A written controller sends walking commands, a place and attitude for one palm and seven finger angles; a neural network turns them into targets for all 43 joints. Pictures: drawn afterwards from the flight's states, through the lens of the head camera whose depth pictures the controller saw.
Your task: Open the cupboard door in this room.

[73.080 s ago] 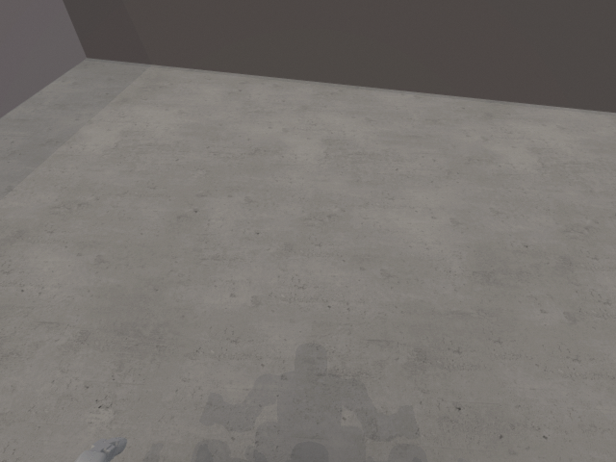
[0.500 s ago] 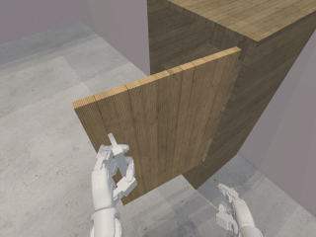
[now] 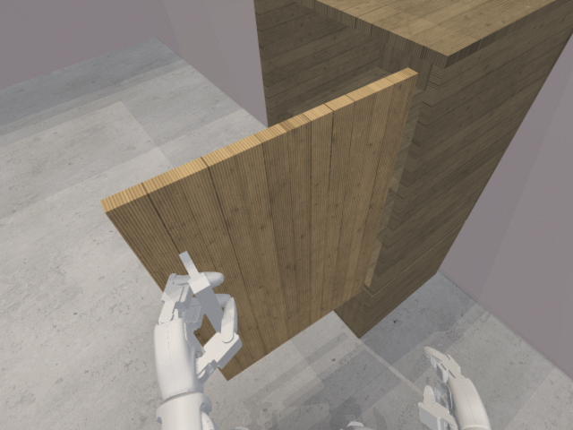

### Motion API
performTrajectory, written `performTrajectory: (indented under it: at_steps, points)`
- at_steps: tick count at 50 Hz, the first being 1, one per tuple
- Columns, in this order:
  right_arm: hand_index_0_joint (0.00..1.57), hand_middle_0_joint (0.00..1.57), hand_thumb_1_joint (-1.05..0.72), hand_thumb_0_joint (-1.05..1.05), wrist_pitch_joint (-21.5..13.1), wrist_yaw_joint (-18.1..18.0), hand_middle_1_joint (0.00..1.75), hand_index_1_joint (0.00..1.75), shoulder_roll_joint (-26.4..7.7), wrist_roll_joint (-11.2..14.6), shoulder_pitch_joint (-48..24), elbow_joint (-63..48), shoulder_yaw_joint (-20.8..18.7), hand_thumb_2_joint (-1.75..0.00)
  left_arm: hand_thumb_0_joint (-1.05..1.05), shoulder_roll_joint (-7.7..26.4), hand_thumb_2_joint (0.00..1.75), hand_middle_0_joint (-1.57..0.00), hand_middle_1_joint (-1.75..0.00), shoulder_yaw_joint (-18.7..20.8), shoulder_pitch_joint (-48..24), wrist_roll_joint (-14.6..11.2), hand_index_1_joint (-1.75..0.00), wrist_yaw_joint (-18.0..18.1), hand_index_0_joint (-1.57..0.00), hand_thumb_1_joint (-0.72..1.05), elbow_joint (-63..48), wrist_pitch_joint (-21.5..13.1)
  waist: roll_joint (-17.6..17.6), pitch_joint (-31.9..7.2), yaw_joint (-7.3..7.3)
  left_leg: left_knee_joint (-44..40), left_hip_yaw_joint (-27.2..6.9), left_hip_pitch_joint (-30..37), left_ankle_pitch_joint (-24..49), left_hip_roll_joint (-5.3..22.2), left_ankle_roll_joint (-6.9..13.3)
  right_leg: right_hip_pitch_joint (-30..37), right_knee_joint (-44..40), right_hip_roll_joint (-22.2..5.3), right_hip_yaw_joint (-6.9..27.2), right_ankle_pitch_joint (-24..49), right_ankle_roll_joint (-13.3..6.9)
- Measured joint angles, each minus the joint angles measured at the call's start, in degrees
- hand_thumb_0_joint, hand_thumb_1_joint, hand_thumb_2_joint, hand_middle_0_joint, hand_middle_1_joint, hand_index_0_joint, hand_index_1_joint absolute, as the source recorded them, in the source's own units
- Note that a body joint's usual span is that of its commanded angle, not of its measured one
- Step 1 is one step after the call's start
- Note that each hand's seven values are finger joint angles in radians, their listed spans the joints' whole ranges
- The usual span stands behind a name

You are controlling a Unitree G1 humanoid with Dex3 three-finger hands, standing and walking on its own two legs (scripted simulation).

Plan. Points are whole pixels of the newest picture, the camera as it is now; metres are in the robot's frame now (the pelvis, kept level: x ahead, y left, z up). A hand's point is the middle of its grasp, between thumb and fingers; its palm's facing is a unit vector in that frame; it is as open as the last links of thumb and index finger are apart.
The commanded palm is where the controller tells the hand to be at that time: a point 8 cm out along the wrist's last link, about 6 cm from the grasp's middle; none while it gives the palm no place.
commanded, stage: open thumb and fingers to let go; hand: left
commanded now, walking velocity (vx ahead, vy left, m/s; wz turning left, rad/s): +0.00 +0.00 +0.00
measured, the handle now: (205, 296) +0.28 +0.12 +0.07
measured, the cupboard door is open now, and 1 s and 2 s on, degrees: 86 86 87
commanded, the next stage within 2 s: slide the hand sideways off the handle in 0.68 s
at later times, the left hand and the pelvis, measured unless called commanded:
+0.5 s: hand (209, 336) +0.23 +0.11 +0.07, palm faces +0.27 -0.96 -0.01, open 13.9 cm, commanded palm +0.18 +0.12 +0.07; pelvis -0.03 +0.04 +0.00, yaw -1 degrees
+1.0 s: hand (212, 370) +0.19 +0.09 +0.08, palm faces -0.18 -0.98 +0.02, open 16.4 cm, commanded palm +0.17 +0.13 +0.07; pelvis -0.03 +0.06 +0.00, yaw -1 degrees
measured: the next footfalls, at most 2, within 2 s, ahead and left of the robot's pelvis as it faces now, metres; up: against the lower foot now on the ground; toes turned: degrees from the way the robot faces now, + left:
none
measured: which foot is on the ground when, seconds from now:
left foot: down 0.00-1.00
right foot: down 0.00-1.00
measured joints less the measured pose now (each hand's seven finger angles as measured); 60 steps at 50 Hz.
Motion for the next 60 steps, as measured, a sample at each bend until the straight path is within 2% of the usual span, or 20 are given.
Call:
performTrajectory:
  at_steps: [3,7,13,17,21,28,40,42,43,46,49,51,53,57,60]
  points:
    - [0.2,0.2,-0.91,0.01,-0.01,-0.2,0.3,0.29,0.6,0.27,0.2,-0.17,0.35,-0.9,-0.01,-0.56,0.72,-0.36,-1.31,0.99,-0.45,-0.89,-1.32,0.19,-0.37,0.53,0.33,0.98,-0.09,-0.08,0.14,-0.75,0.01,0.61,0.61,-0.18,0.32,0.63,-0.74,-0.1,0.07,0.57,0.1]
    - [0.2,0.2,-0.91,0.01,-0.47,-0.19,0.3,0.29,0.92,0.17,0.62,-0.84,0.99,-0.9,0.0,-0.66,0.66,-0.36,-1.3,1.23,0.35,-0.64,-1.3,0.72,-0.36,0.38,-0.2,1.01,0.14,0.11,0.07,-1.26,-0.17,1.24,1.2,-0.34,0.74,1.6,-1.77,-0.21,-0.07,1.38,0.31]
    - [0.2,0.2,-0.91,0.01,-1.4,0.11,0.3,0.29,0.67,-0.05,0.23,-0.97,1.47,-0.9,0.01,0.09,0.53,-0.34,-1.26,-0.34,-1.56,0.57,-1.26,0.85,-0.34,0.06,0.87,0.39,0.21,0.69,0.12,0.28,-0.15,0.05,1.28,-0.69,0.6,0.88,-1.22,-0.57,0.04,2.06,0.94]
    - [0.2,0.2,-0.91,0.01,-1.62,0.29,0.3,0.3,0.75,0.16,0.1,-1.03,1.5,-0.9,0.01,0.58,0.43,-0.32,-1.24,-1.51,-3.54,0.89,-1.23,1.51,-0.32,-0.18,1.8,1.39,0.3,0.99,0.0,1.35,0.19,-0.5,1.16,-0.91,0.9,0.54,-0.82,-0.76,0.43,2.39,1.53]
    - [0.2,0.2,-0.91,0.01,-1.66,0.44,0.3,0.3,1.09,0.34,0.17,-0.85,1.72,-0.9,0.0,0.62,0.37,-0.3,-1.17,-2.07,-5.78,1.17,-1.17,3.05,-0.3,-0.34,2.87,2.86,0.27,1.06,-0.23,1.87,0.59,-0.63,1.12,-1.1,1.51,0.61,-0.92,-0.91,0.85,2.8,2.14]
    - [0.2,0.2,-0.91,0.01,-1.67,1.0,0.3,0.3,1.72,0.4,0.21,-0.5,2.18,-0.9,0.0,0.91,0.32,-0.26,-0.94,-3.44,-8.72,1.59,-0.94,4.72,-0.27,-0.46,3.97,5.26,0.24,1.27,-0.57,2.41,1.16,-0.52,1.04,-1.29,2.41,1.01,-1.35,-1.04,1.43,3.45,2.98]
    - [0.2,0.2,-0.9,0.01,-0.41,1.94,0.3,0.3,2.3,0.5,-1.23,0.24,2.73,-0.9,-0.01,1.1,0.3,-0.22,-0.47,-4.82,-11.83,1.28,-0.48,4.8,-0.24,-0.49,4.86,8.52,-0.09,1.21,-0.45,2.35,1.94,-0.13,1.02,-1.34,3.02,1.31,-1.79,-1.03,2.21,3.9,3.56]
    - [0.2,0.2,-0.9,0.01,-0.62,2.22,0.3,0.3,2.04,0.83,-0.97,-0.37,2.81,-0.9,-0.01,1.43,0.3,-0.2,-0.42,-4.71,-10.76,2.55,-0.43,1.09,-0.22,-0.49,3.86,7.96,-0.15,1.59,-0.68,2.24,1.86,-0.05,1.08,-1.53,3.12,1.42,-1.79,-1.22,2.14,3.84,3.61]
    - [0.2,0.2,-0.9,0.01,-0.74,2.19,0.3,0.3,1.79,1.05,-0.36,-1.05,2.66,-0.9,-0.01,1.78,0.3,-0.19,-0.4,-4.13,-9.75,2.26,-0.4,-2.27,-0.19,-0.49,3.1,7.17,-0.19,1.8,-0.47,2.2,1.82,-0.05,1.11,-1.63,3.19,1.44,-1.77,-1.32,2.1,3.8,3.64]
    - [0.2,0.2,-0.9,0.01,-1.05,1.65,0.3,0.3,0.69,1.69,1.52,-2.59,2.3,-0.9,-0.01,4.66,0.3,-0.14,-0.36,-3.57,-6.51,0.32,-0.35,-13.54,-0.13,-0.49,0.65,4.64,-0.17,2.24,0.31,2.24,1.76,-0.03,1.05,-1.91,3.38,1.51,-1.66,-1.6,2.06,3.6,3.82]
    - [0.2,0.2,-0.9,0.01,-1.54,0.83,0.3,0.3,-0.36,2.42,2.48,-3.91,2.19,-0.9,-0.01,6.75,0.3,-0.11,-0.33,-4.12,-3.49,-2.24,-0.32,-20.45,-0.11,-0.49,-1.91,2.86,0.18,2.8,0.26,2.85,1.8,-0.28,0.62,-2.03,3.56,1.35,-1.22,-1.72,2.11,3.26,4.07]
    - [0.2,0.2,-0.9,0.01,-1.9,0.41,0.3,0.3,-0.69,2.74,2.75,-4.91,2.02,-0.9,-0.01,6.52,0.3,-0.11,-0.32,-4.66,-1.73,-3.44,-0.31,-21.87,-0.11,-0.5,-3.49,2.37,0.34,3.12,0.0,3.42,1.99,-0.68,0.25,-2.07,3.69,0.91,-0.73,-1.75,2.32,3.0,4.23]
    - [0.2,0.2,-0.91,0.01,-2.14,0.24,0.3,0.3,-0.69,2.79,2.9,-5.85,1.85,-0.9,-0.01,5.61,0.3,-0.11,-0.31,-5.18,-0.5,-3.53,-0.3,-21.52,-0.12,-0.5,-4.76,2.25,0.28,3.23,-0.23,3.99,2.27,-1.24,-0.11,-2.11,3.82,0.21,-0.09,-1.8,2.62,2.72,4.35]
    - [0.2,0.2,-0.91,0.01,-1.91,0.84,0.3,0.29,-0.03,2.47,3.3,-7.61,1.54,-0.9,-0.01,3.99,0.3,-0.12,-0.31,-5.83,1.0,-1.18,-0.3,-19.04,-0.13,-0.5,-6.86,2.34,-0.17,2.61,-0.31,5.27,2.87,-2.72,-0.9,-2.18,3.95,-1.68,1.56,-1.87,3.27,1.96,4.48]
    - [0.2,0.2,-0.91,0.01,-1.15,1.5,0.3,0.29,0.53,2.3,3.57,-8.58,1.62,-0.9,-0.01,3.97,0.3,-0.13,-0.3,-6.02,2.39,0.6,-0.3,-18.22,-0.14,-0.5,-8.45,2.35,-0.23,1.97,-0.15,6.04,3.17,-3.31,-1.53,-2.14,3.98,-2.5,2.54,-1.82,3.59,1.35,4.51]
